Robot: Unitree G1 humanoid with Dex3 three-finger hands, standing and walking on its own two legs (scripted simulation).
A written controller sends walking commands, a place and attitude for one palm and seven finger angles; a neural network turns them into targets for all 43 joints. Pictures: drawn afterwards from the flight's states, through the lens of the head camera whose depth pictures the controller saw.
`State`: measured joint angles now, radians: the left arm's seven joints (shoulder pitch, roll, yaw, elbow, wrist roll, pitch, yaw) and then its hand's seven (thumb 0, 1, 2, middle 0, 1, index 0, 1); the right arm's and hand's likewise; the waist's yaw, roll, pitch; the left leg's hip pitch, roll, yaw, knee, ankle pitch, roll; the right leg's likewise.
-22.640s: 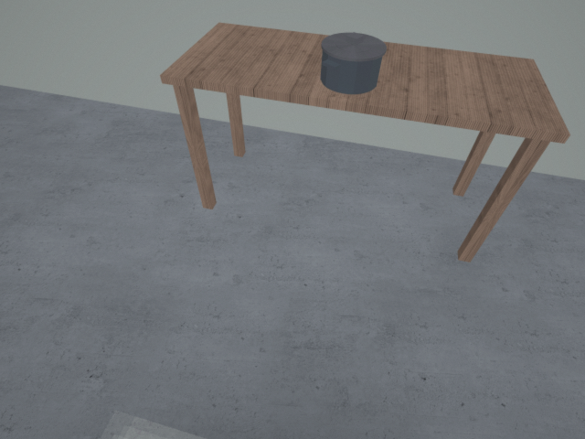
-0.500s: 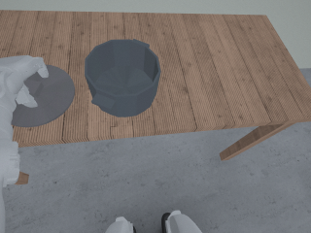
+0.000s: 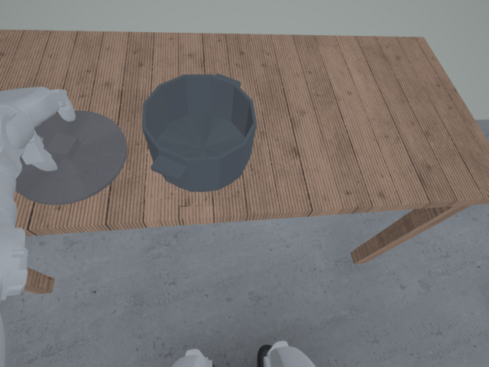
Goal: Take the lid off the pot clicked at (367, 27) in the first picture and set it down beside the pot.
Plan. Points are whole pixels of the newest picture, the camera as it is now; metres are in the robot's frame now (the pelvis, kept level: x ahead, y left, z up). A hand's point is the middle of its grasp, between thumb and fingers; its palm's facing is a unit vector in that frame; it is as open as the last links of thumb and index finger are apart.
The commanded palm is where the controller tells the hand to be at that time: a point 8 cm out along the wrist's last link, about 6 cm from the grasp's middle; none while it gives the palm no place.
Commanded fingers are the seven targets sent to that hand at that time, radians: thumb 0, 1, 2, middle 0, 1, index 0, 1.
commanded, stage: raise the empty hand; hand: left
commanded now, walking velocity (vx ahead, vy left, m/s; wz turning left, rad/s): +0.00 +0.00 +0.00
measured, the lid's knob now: (63, 146) +0.51 +0.30 -0.02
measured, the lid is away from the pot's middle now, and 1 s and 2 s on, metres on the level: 0.25 0.25 0.25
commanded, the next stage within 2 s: draw the hand back to the body in 1.02 s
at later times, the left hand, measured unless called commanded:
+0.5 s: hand (17, 116) +0.48 +0.31 +0.09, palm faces -0.41 -0.09 -0.91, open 11.0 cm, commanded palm +0.50 +0.29 +0.15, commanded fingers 0.00 0.03 0.57 -0.32 -0.91 -0.32 -0.91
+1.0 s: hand (1, 82) +0.49 +0.30 +0.14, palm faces -0.36 -0.10 -0.93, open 11.0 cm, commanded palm +0.51 +0.28 +0.20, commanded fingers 0.00 0.03 0.57 -0.32 -0.91 -0.32 -0.91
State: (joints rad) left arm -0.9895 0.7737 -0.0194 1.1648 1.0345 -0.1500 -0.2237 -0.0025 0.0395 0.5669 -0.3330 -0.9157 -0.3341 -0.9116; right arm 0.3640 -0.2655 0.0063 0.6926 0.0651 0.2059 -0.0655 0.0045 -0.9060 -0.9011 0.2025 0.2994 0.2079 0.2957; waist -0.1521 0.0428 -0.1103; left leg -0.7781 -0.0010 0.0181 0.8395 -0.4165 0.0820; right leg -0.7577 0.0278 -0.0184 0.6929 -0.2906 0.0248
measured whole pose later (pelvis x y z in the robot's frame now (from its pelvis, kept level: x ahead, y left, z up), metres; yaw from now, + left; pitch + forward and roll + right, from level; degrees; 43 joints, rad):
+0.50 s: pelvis +0.01 +0.01 +0.01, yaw +0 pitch +17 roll -4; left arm -1.02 0.78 -0.04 1.13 1.01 -0.16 -0.30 0.00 0.04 0.57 -0.33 -0.92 -0.33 -0.91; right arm 0.38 -0.27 0.00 0.71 0.08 0.18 -0.08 0.01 -0.91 -0.90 0.20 0.30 0.21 0.30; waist -0.13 0.04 -0.10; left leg -0.65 -0.02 0.03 0.73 -0.38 0.09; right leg -0.63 0.01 -0.01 0.59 -0.26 0.03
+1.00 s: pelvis +0.02 +0.01 +0.02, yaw +1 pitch +14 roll -3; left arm -1.10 0.74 -0.09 1.14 0.98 -0.11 -0.34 0.00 0.04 0.57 -0.33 -0.92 -0.33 -0.91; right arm 0.35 -0.27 0.00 0.70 0.08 0.16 -0.05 0.01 -0.91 -0.90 0.20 0.30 0.21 0.30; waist -0.12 0.04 -0.09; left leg -0.53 -0.04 0.03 0.63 -0.35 0.10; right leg -0.51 -0.01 -0.01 0.50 -0.23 0.03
